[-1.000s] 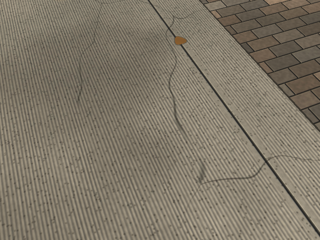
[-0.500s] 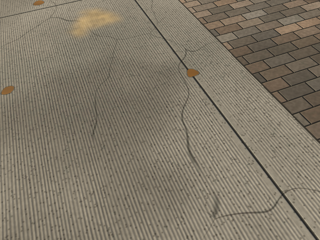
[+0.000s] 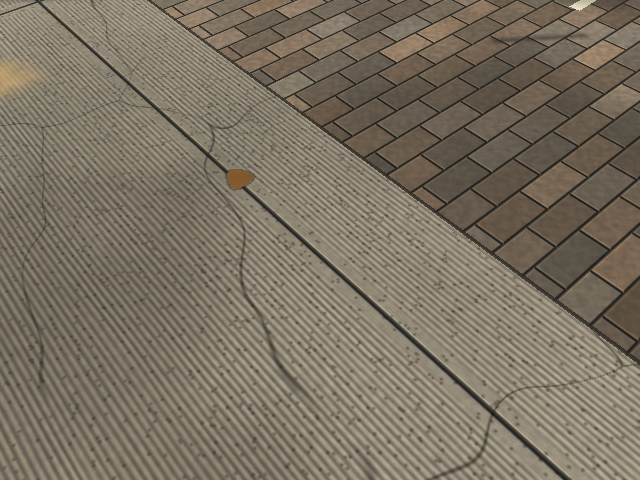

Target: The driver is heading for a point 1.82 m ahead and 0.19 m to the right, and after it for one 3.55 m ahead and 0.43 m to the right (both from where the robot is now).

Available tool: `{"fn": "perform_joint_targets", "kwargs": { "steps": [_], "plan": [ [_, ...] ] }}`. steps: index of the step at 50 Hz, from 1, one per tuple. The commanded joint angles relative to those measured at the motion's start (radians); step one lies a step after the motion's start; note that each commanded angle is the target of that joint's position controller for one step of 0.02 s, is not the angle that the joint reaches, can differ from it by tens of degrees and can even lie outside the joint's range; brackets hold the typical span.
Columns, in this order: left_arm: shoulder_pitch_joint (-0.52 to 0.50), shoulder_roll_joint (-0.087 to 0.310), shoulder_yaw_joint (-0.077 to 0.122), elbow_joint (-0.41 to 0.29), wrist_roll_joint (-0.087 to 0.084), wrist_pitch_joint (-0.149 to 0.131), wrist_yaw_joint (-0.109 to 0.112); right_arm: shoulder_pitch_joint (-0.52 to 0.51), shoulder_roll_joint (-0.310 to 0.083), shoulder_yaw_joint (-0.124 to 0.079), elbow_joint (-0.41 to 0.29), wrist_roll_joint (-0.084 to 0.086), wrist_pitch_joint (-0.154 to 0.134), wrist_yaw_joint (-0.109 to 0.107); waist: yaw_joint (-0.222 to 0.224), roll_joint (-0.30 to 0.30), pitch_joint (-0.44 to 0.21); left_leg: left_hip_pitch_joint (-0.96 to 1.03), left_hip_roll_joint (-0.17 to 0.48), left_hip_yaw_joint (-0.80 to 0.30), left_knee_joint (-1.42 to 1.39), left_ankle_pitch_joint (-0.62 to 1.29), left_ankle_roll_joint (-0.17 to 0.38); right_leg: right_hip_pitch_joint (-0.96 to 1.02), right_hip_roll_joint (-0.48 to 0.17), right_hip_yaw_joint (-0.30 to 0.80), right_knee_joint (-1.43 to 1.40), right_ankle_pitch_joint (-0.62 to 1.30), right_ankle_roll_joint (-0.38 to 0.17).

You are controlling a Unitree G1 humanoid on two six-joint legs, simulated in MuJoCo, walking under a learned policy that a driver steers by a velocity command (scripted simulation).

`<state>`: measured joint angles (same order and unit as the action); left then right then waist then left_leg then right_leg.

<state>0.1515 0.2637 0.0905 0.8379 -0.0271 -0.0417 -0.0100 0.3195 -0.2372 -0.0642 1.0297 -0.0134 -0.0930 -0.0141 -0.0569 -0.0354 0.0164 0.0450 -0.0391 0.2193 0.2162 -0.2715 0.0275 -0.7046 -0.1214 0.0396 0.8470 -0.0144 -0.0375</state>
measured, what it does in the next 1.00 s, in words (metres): walks ahead, turning right: right foot, then left foot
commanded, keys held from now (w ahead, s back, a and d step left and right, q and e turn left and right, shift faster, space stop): w+e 0.38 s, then e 0.08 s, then no key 0.54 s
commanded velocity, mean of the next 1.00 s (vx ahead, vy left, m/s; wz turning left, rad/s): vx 0.30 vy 0.00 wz -0.38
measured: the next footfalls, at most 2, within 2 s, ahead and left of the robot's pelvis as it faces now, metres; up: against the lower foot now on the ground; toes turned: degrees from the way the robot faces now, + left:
right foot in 0.18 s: +0.28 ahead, -0.12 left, +0.00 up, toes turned -9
left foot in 0.62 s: +0.58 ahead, +0.00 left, +0.00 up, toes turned -22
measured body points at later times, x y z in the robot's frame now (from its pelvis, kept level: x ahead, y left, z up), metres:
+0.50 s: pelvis +0.28 -0.05 +0.01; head +0.32 -0.08 +0.45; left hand +0.42 +0.21 -0.10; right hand +0.42 -0.36 -0.09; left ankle +0.51 +0.08 -0.68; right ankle +0.24 -0.12 -0.74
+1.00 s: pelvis +0.44 -0.06 -0.01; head +0.45 -0.07 +0.44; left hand +0.63 +0.15 -0.13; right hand +0.46 -0.34 -0.14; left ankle +0.54 +0.01 -0.74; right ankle +0.38 -0.19 -0.74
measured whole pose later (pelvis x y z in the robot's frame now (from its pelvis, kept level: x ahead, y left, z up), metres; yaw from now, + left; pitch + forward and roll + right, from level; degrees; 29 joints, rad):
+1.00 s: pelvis +0.44 -0.06 -0.01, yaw -23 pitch +0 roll +1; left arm 0.24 0.25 0.05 0.80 0.02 0.03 0.04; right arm 0.13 -0.23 -0.02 0.88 -0.02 -0.02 0.01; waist -0.01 0.00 0.04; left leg -0.33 -0.03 0.02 0.49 -0.15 0.02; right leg -0.25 -0.03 0.07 0.56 -0.30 0.03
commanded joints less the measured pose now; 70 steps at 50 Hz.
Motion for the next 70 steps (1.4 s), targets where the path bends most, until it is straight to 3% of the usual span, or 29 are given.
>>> {"fn": "perform_joint_targets", "kwargs": {
  "steps": [1,5,7,8,9,10,11,12,14,17,21,23,27,30,31,32,33,34,35,36,37,39,41,45,47,48,51,58,70],
  "plan": [
    [-0.115,0.002,-0.018,-0.102,0.005,-0.008,-0.028,-0.036,-0.166,-0.028,-0.065,0.012,-0.007,-0.013,0.001,0.047,0.117,-0.071,0.304,-0.056,-0.104,0.403,0.120,-0.011,0.001,-0.050,-0.121,0.062,-0.013],
    [-0.159,0.036,-0.010,-0.166,0.001,-0.004,-0.056,-0.009,-0.209,-0.040,-0.067,0.025,0.023,-0.016,0.024,0.083,0.074,0.072,0.328,0.008,0.044,0.792,0.092,0.066,0.071,-0.134,-0.201,-0.055,-0.063],
    [-0.046,0.093,0.018,-0.160,-0.004,0.003,-0.060,-0.023,-0.242,-0.048,-0.082,0.027,0.042,-0.022,0.104,0.131,-0.015,0.087,0.327,0.025,0.258,1.082,0.075,0.243,0.146,-0.180,-0.191,-0.156,-0.106],
    [0.092,0.144,0.045,-0.131,-0.006,0.005,-0.055,-0.042,-0.250,-0.050,-0.092,0.032,0.048,-0.023,0.182,0.128,-0.087,0.019,0.309,0.031,0.446,1.074,0.056,0.444,0.181,-0.177,-0.244,-0.131,-0.140],
    [0.255,0.213,0.080,-0.090,-0.006,0.015,-0.032,-0.048,-0.236,-0.043,-0.108,0.025,0.043,-0.023,0.257,0.065,-0.167,-0.191,0.265,0.031,0.725,0.833,0.013,0.741,0.147,-0.061,-0.296,-0.123,-0.184],
    [0.245,0.315,0.093,-0.087,-0.009,0.011,-0.020,0.052,-0.060,0.009,-0.161,-0.011,0.017,-0.001,0.126,-0.219,-0.246,-0.662,0.057,-0.030,1.119,-0.196,-0.048,1.093,-0.130,0.492,-0.356,-0.244,-0.367],
    [0.284,0.253,0.069,-0.117,0.008,-0.003,-0.021,-0.037,-0.120,0.005,-0.191,0.030,-0.036,0.016,0.173,-0.131,-0.395,-0.782,-0.003,-0.287,1.250,-0.323,-0.033,1.162,-0.223,0.814,-0.535,-0.351,-0.432],
    [0.247,0.195,0.051,-0.112,0.020,-0.018,-0.021,-0.157,-0.171,-0.010,-0.227,0.067,-0.062,0.025,0.193,-0.077,-0.258,-0.869,0.054,-0.320,1.227,-0.230,-0.001,1.080,-0.194,0.680,-0.574,-0.287,-0.362],
    [0.100,0.136,0.032,-0.136,0.013,-0.035,-0.022,-0.160,-0.165,-0.012,-0.216,0.043,-0.070,0.015,0.095,0.062,-0.100,-0.770,0.135,-0.317,1.037,-0.100,0.008,0.773,-0.110,0.445,-0.580,-0.081,-0.291],
    [0.046,0.124,0.020,-0.158,0.019,-0.041,-0.010,-0.114,-0.165,-0.025,-0.215,0.016,-0.026,0.016,0.029,0.046,-0.059,-0.633,0.166,-0.311,0.889,-0.049,-0.035,0.562,-0.057,0.329,-0.629,0.057,-0.274],
    [0.093,0.180,0.033,-0.152,0.017,-0.035,0.020,-0.262,-0.123,-0.009,-0.272,-0.008,-0.008,0.005,0.056,0.014,0.006,-0.612,0.117,-0.264,0.603,0.161,-0.096,0.426,0.018,0.197,-0.620,0.220,-0.236],
    [0.118,0.188,0.038,-0.146,0.015,-0.018,0.027,-0.317,-0.100,0.001,-0.294,-0.009,-0.011,0.010,0.082,-0.019,-0.010,-0.525,0.059,-0.238,0.444,0.307,-0.094,0.386,0.071,0.139,-0.563,0.278,-0.178],
    [0.173,0.152,0.026,-0.119,0.011,0.000,0.034,-0.354,-0.122,-0.003,-0.318,0.006,-0.009,0.027,0.113,-0.067,-0.053,-0.479,0.029,-0.260,0.318,0.411,-0.070,0.476,0.037,0.198,-0.483,0.171,-0.131],
    [0.152,0.130,0.019,-0.123,0.021,0.007,0.046,-0.295,-0.166,-0.019,-0.304,-0.005,-0.024,0.032,0.074,-0.087,-0.077,-0.445,0.037,-0.272,0.253,0.343,-0.020,0.586,0.007,0.265,-0.344,0.211,-0.114],
    [0.135,0.113,0.012,-0.131,0.022,0.007,0.048,-0.240,-0.175,-0.023,-0.289,-0.016,-0.034,0.031,0.040,-0.075,-0.100,-0.357,0.048,-0.257,0.187,0.450,0.004,0.587,0.048,0.249,-0.257,0.234,-0.086],
    [0.146,0.074,-0.002,-0.151,0.036,0.003,0.047,-0.175,-0.220,-0.028,-0.288,-0.038,-0.041,0.027,0.025,0.003,-0.202,-0.158,0.175,-0.358,0.236,0.786,0.054,0.515,0.114,0.211,-0.082,0.087,-0.042],
    [0.334,0.036,-0.016,-0.125,0.027,0.002,0.044,-0.135,-0.249,-0.030,-0.283,-0.050,-0.028,0.025,0.082,0.241,-0.330,0.148,0.415,-0.622,0.292,1.099,0.253,0.276,0.238,0.155,0.219,-0.567,0.032],
    [0.405,0.104,-0.011,-0.107,0.014,0.007,0.039,-0.104,-0.191,-0.021,-0.264,-0.008,-0.009,0.034,0.083,0.270,-0.418,0.175,0.482,-0.809,0.243,0.804,0.321,0.196,0.210,0.176,0.342,-0.719,0.060],
    [0.311,0.168,0.006,-0.103,0.003,0.026,0.042,-0.151,-0.149,-0.007,-0.281,0.010,0.002,0.039,0.052,0.167,-0.312,0.078,0.423,-0.760,0.197,0.547,0.282,0.156,0.173,0.179,0.406,-0.657,0.086],
    [0.221,0.173,0.009,-0.117,0.005,0.048,0.051,-0.200,-0.125,0.004,-0.286,0.003,0.015,0.039,0.049,0.111,-0.233,-0.022,0.370,-0.680,0.164,0.372,0.232,0.143,0.147,0.143,0.398,-0.599,0.102],
    [0.182,0.164,0.010,-0.124,0.014,0.069,0.057,-0.252,-0.098,0.019,-0.290,-0.003,0.026,0.040,0.061,0.102,-0.161,-0.138,0.331,-0.621,0.126,0.252,0.207,0.162,0.121,0.125,0.340,-0.566,0.111],
    [0.176,0.112,-0.003,-0.124,0.020,0.089,0.059,-0.305,-0.115,0.016,-0.278,-0.014,0.045,0.037,0.093,0.172,-0.081,-0.319,0.238,-0.497,0.057,0.126,0.158,0.294,0.090,0.063,0.117,-0.521,0.112],
    [0.181,0.068,-0.017,-0.106,0.027,0.079,0.061,-0.292,-0.133,0.008,-0.263,-0.014,0.053,0.029,0.083,0.197,-0.096,-0.339,0.206,-0.428,0.062,0.200,0.162,0.395,0.101,0.017,-0.043,-0.493,0.108],
    [0.198,0.068,-0.018,-0.067,0.032,0.070,0.051,-0.278,-0.135,0.011,-0.243,0.010,0.063,0.017,0.103,0.160,-0.137,-0.349,0.210,-0.410,0.087,0.062,0.147,0.570,0.111,-0.015,-0.336,-0.196,0.068],
    [0.141,0.108,-0.017,-0.096,0.055,0.071,0.050,-0.246,-0.098,0.027,-0.226,0.003,0.060,0.021,0.083,0.094,-0.095,-0.435,0.163,-0.378,0.100,-0.157,0.053,0.619,0.028,0.079,-0.410,-0.135,0.017],
    [0.118,0.161,-0.003,-0.086,0.048,0.072,0.051,-0.229,-0.109,0.020,-0.229,-0.001,0.059,0.025,0.034,-0.013,-0.041,-0.412,0.089,-0.299,0.116,-0.180,0.012,0.497,0.028,0.091,-0.397,-0.298,-0.019],
    [0.094,0.087,-0.021,-0.079,0.051,0.043,0.045,-0.242,-0.096,0.024,-0.209,0.000,0.059,0.019,0.045,-0.032,-0.002,-0.308,0.078,-0.275,0.197,-0.036,0.006,0.387,0.053,0.073,-0.436,-0.354,0.011],
    [0.128,0.089,-0.024,-0.046,0.036,0.018,0.044,-0.217,-0.102,0.022,-0.154,0.007,0.066,0.015,0.051,0.008,-0.043,-0.254,0.075,-0.258,0.268,0.233,0.018,0.447,0.065,0.056,-0.380,-0.108,0.024],
    [0.127,0.073,-0.032,0.024,0.033,0.021,0.046,-0.233,-0.117,0.015,-0.067,0.014,0.094,-0.004,0.049,0.031,-0.040,-0.209,0.079,-0.262,0.279,0.294,0.012,0.472,0.083,0.032,-0.391,-0.046,0.026]
  ]
}}
Over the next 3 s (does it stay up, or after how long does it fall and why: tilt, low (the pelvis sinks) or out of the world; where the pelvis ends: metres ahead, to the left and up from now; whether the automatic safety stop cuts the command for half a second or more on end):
stays up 1.16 -0.23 0.00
